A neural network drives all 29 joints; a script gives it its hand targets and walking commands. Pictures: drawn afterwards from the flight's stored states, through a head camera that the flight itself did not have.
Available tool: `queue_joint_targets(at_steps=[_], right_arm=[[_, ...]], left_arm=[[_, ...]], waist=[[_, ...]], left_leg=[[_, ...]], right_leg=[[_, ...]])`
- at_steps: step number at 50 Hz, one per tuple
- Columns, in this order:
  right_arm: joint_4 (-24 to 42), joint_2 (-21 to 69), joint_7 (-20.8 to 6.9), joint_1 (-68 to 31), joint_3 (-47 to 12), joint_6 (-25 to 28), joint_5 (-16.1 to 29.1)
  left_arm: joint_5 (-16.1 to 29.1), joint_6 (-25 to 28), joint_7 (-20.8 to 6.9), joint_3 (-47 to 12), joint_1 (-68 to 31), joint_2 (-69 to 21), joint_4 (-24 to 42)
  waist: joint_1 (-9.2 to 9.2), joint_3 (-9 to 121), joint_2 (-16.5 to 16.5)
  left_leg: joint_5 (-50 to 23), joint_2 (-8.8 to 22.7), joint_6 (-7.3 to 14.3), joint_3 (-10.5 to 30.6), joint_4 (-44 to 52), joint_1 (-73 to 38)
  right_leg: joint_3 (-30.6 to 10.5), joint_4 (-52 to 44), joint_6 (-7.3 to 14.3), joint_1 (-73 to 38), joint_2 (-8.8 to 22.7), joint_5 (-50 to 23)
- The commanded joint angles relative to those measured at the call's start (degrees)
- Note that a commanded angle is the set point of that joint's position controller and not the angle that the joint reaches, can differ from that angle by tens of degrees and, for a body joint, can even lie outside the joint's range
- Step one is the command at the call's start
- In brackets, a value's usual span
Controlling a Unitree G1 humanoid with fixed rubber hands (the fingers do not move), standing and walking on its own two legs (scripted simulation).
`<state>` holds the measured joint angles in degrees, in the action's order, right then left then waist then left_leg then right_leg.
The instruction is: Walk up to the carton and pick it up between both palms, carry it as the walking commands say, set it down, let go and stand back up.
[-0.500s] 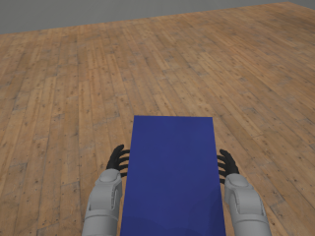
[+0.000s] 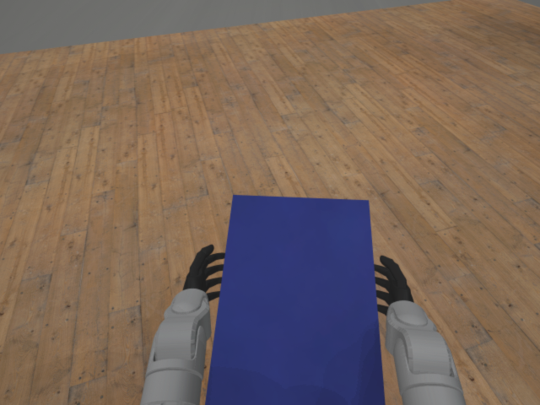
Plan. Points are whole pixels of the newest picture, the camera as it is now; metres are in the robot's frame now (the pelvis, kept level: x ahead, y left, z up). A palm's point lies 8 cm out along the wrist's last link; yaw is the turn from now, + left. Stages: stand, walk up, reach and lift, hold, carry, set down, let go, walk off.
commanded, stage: carry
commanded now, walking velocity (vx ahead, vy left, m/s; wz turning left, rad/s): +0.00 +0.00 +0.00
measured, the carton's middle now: (294, 307) +0.30 +0.00 -0.06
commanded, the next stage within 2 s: none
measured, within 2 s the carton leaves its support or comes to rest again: neither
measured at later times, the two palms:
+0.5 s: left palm (195, 290) +0.28 +0.16 +0.02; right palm (397, 302) +0.27 -0.15 +0.02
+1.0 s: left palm (244, 278) +0.26 +0.08 +0.08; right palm (475, 305) +0.24 -0.23 +0.07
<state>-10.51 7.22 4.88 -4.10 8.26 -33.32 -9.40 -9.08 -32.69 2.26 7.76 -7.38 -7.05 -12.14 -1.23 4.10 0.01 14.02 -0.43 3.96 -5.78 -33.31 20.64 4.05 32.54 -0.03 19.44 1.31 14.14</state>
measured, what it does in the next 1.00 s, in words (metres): shifts its weight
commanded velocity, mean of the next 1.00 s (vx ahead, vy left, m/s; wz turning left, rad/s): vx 0.00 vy -0.13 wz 0.00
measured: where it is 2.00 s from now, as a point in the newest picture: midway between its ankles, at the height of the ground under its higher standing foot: outside the picture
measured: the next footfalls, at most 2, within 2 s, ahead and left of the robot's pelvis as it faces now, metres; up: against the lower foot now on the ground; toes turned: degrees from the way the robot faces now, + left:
left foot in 1.32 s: +0.00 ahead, -0.10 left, +0.00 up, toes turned +1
right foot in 1.54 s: +0.05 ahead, -0.27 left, +0.00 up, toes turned +18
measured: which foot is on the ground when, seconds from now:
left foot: down 0.00-1.00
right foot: down 0.00-1.00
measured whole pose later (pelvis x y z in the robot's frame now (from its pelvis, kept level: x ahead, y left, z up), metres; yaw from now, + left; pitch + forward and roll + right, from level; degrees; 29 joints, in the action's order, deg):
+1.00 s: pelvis +0.00 -0.06 -0.01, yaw -3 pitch +0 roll -1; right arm 20.6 7.3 7.0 -4.6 5.9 -70.5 -4.4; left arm -5.7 -70.7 5.0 5.7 -7.3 -7.4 20.4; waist 0.0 4.8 -0.7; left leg 18.3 6.8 -2.0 -5.5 -40.6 22.3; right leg 6.1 37.9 5.9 21.1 -4.0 17.6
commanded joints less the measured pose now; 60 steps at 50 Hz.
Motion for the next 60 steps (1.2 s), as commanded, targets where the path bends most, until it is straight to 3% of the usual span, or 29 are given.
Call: queue_joint_targets(at_steps=[1, 3, 4, 6, 7, 8, 10, 12, 13, 15, 17, 22, 25, 26, 27, 29, 30, 32, 34, 37, 41, 43, 45, 47, 50, 51, 55, 57, 60], right_arm=[[8.6, 32.5, -8.9, -31.2, -25.6, 4.3, 7.7], [13.8, 33.8, -9.0, -32.2, -27.8, 3.6, 9.6], [4.4, 32.8, -9.1, -30.6, -22.8, 4.3, 5.2], [6.1, 33.1, -9.1, -30.9, -23.7, 5.3, 6.0], [4.1, 31.9, -9.1, -30.5, -22.1, 5.9, 4.5], [12.0, 33.0, -8.8, -32.0, -26.0, 5.7, 7.6], [7.7, 33.5, -8.9, -33.0, -24.5, 6.2, 6.6], [8.3, 34.0, -8.6, -33.1, -24.9, 5.7, 6.8], [16.2, 34.0, -8.6, -34.5, -28.3, 5.3, 9.6], [15.9, 33.8, -8.5, -34.1, -28.6, 4.4, 10.1], [5.5, 32.8, -8.6, -31.4, -22.8, 4.3, 5.1], [17.2, 34.7, -8.6, -31.9, -29.2, 2.7, 10.2], [15.8, 33.7, -8.4, -30.3, -27.1, 0.4, 9.5], [19.7, 33.2, -8.3, -31.0, -28.4, -0.3, 11.2], [21.1, 35.3, -8.2, -31.1, -30.6, -2.2, 13.0], [30.9, 37.5, -8.4, -31.1, -35.5, -6.1, 16.9], [42.1, 40.5, -8.1, -32.4, -42.4, -10.0, 23.0], [47.1, 42.8, -8.5, -32.2, -45.9, -17.2, 26.7], [43.7, 42.7, -9.4, -27.8, -45.5, -23.8, 27.4], [41.7, 41.3, -10.6, -23.5, -44.4, -29.6, 25.8], [41.3, 42.7, -12.2, -28.7, -43.6, -33.4, 26.3], [42.3, 45.2, -13.0, -32.5, -44.0, -34.5, 28.2], [41.3, 47.5, -13.2, -33.1, -44.1, -35.5, 28.5], [40.8, 48.5, -13.5, -37.1, -44.7, -36.6, 29.0], [38.8, 50.1, -13.8, -39.7, -45.2, -37.6, 29.6], [40.3, 50.2, -14.0, -42.3, -45.4, -37.4, 30.0], [38.9, 52.9, -14.3, -44.3, -45.9, -37.8, 31.6], [37.8, 52.8, -14.3, -41.5, -45.3, -37.7, 31.2], [40.0, 53.6, -14.2, -40.6, -45.6, -36.8, 31.3]], left_arm=[[6.1, 3.4, -7.4, -23.6, -25.8, -32.2, 6.3], [9.3, 2.9, -7.2, -27.5, -29.8, -34.1, 13.5], [5.1, 3.5, -7.4, -22.7, -28.3, -32.5, 4.6], [6.1, 4.5, -7.7, -23.4, -29.7, -32.9, 6.5], [4.4, 5.4, -7.6, -21.4, -28.8, -31.1, 4.4], [8.3, 4.9, -7.7, -25.2, -31.2, -32.9, 11.0], [6.1, 5.3, -7.7, -22.7, -30.7, -33.3, 7.2], [6.1, 4.7, -7.7, -22.2, -29.0, -33.3, 5.2], [9.0, 4.1, -7.7, -26.0, -28.7, -34.6, 11.3], [9.5, 3.1, -7.7, -25.7, -28.8, -34.4, 11.3], [5.3, 3.9, -7.6, -21.6, -28.1, -33.2, 4.6], [10.3, 2.0, -7.6, -27.1, -29.1, -34.2, 15.4], [10.6, 0.0, -7.6, -27.4, -28.9, -34.9, 16.2], [11.3, -1.3, -7.4, -28.5, -27.1, -34.6, 18.0], [12.9, -2.9, -7.5, -30.1, -26.4, -35.8, 19.2], [18.0, -7.0, -7.4, -37.3, -28.8, -38.3, 30.9], [24.4, -10.8, -7.4, -44.4, -30.8, -39.9, 43.8], [26.9, -18.3, -7.7, -48.4, -28.9, -43.2, 46.8], [26.4, -24.8, -8.2, -47.5, -22.6, -43.1, 43.7], [26.2, -30.8, -9.7, -45.1, -20.1, -41.2, 41.8], [27.2, -34.6, -11.2, -45.4, -27.2, -41.9, 43.0], [27.4, -36.1, -11.5, -45.2, -27.8, -45.0, 41.3], [27.2, -36.9, -11.8, -43.9, -28.8, -45.7, 42.0], [25.9, -37.9, -11.8, -42.2, -28.9, -47.4, 38.2], [25.4, -38.2, -11.9, -40.8, -30.9, -47.3, 38.1], [25.6, -38.1, -12.0, -41.2, -32.4, -48.6, 38.1], [25.2, -38.1, -11.7, -40.4, -33.4, -50.0, 38.3], [24.8, -38.0, -11.7, -40.1, -31.7, -50.4, 37.0], [25.4, -37.1, -11.7, -40.4, -31.9, -52.3, 38.9]], waist=[[-0.23, 20.6, -2.3], [-0.23, 18.8, -3.7], [-0.36, 19.2, -2.5], [-0.07, 18.8, -3.4], [-0.16, 18.7, -0.9], [-0.01, 17.7, 0.5], [-0.1, 18.0, -1.2], [-0.02, 19.2, 2.7], [0.19, 20.1, 0.6], [-0.04, 20.0, 0.9], [-0.17, 20.2, 0.0], [-0.17, 20.2, 2.0], [-0.29, 20.0, -3.9], [-0.45, 19.8, -5.6], [-0.43, 21.0, -2.6], [-0.31, 21.3, -5.4], [0.02, 21.1, -2.8], [0.5, 21.7, -8.3], [0.59, 22.1, -11.3], [0.87, 22.9, -8.6], [1.7, 21.5, -2.8], [1.54, 18.5, -5.3], [1.62, 16.6, 0.9], [1.75, 14.3, 2.2], [1.34, 10.2, 7.0], [1.19, 10.3, 4.4], [0.44, 12.7, 5.0], [0.16, 15.0, 7.1], [0.35, 19.5, 4.5]], left_leg=[[-6.3, 11.6, 1.4, 12.2, 9.7, -7.0], [-4.5, 11.5, 1.1, 11.3, 10.6, -7.4], [-3.5, 11.5, 1.0, 11.2, 9.7, -7.3], [-4.3, 11.2, 1.0, 11.0, 10.2, -6.6], [-3.9, 11.5, 1.0, 10.7, 9.9, -6.6], [-1.0, 11.0, 1.3, 11.2, 10.7, -5.4], [-3.0, 11.7, 1.3, 11.4, 10.5, -5.3], [-5.5, 11.0, 0.8, 9.9, 8.4, -6.8], [-7.8, 11.0, 0.5, 9.4, 8.4, -9.2], [-6.4, 11.6, 0.8, 10.3, 8.9, -8.4], [-6.5, 11.6, 1.0, 10.7, 9.0, -7.5], [-5.2, 14.2, 1.0, 12.2, 9.9, -7.1], [-8.6, 18.5, 1.3, 16.2, 11.9, -9.8], [-7.9, 18.4, 1.7, 15.6, 10.5, -9.1], [-7.6, 18.3, 1.8, 15.9, 10.5, -9.1], [-11.1, 16.9, 0.5, 12.6, 7.7, -9.1], [-12.3, 17.2, 0.5, 12.8, 6.9, -8.8], [-12.3, 20.7, 2.2, 17.4, 8.2, -11.2], [-14.5, 22.8, 3.9, 18.2, 7.8, -14.2], [-16.4, 19.3, 2.4, 14.2, 4.6, -13.2], [-18.0, 16.3, -1.1, 9.0, 0.2, -8.0], [-11.7, 15.9, -0.9, 8.1, 1.3, -6.3], [-3.7, 15.0, -1.1, 7.0, -1.1, -3.5], [3.6, 10.0, -3.0, 1.2, -4.4, -0.1], [11.3, 7.5, -3.6, -1.6, -7.0, 0.8], [12.2, 6.1, -3.7, -2.4, -7.0, 0.8], [16.0, 4.7, -3.6, -2.4, -14.2, 4.4], [16.6, 4.0, -4.3, -2.1, -18.0, 7.3], [15.9, 4.6, -4.2, -1.1, -17.1, 8.8]], right_leg=[[-5.7, -4.1, 0.7, -6.4, 6.0, -4.1], [-5.3, -4.3, 0.7, -4.8, 5.3, -2.4], [-5.4, -5.0, 0.7, -5.0, 5.3, -3.7], [-5.4, -4.5, 0.0, -5.3, 5.9, -3.7], [-5.2, -5.0, 0.1, -5.6, 5.7, -3.0], [-5.1, -5.5, 0.0, -5.8, 5.5, -1.6], [-4.6, -5.1, -0.2, -6.2, 5.5, -2.6], [-5.6, -5.5, 0.0, -6.6, 6.1, -6.5], [-5.8, -5.1, -0.3, -5.5, 6.7, -7.4], [-4.9, -5.1, -0.2, -5.7, 6.0, -5.2], [-6.1, -4.6, 0.5, -6.2, 6.6, -5.0], [-5.2, -4.2, -0.4, -6.4, 6.0, -6.0], [-3.5, -1.3, -1.6, -3.6, 3.6, -1.0], [-3.3, -1.7, -1.4, -2.9, 3.6, -1.7], [-3.5, -2.3, -0.9, -3.9, 3.2, -2.1], [-4.3, -2.4, -0.3, -3.7, 3.7, -7.7], [-3.5, -1.6, -0.3, -4.3, 3.3, -8.1], [-3.0, 2.1, -0.3, -0.5, 2.1, -1.2], [-2.0, 1.7, -0.1, 1.4, 0.0, 6.3], [-2.2, -3.1, 1.7, -2.3, -0.7, 0.5], [-5.7, 0.2, 3.3, -6.5, 3.3, -14.4], [-5.7, -0.5, 4.0, -3.9, 3.7, -10.4], [-8.9, -3.9, 5.3, -3.1, 6.3, -8.6], [-12.7, -8.9, 7.9, -2.5, 9.6, -4.4], [-14.3, -14.6, 9.6, 2.0, 11.1, 9.2], [-14.8, -15.3, 10.1, 2.1, 11.1, 10.0], [-15.8, -16.1, 10.8, -1.3, 11.8, 8.1], [-15.8, -15.7, 10.0, -6.0, 12.3, 0.0], [-14.6, -9.3, 12.2, -14.6, 12.5, -22.2]])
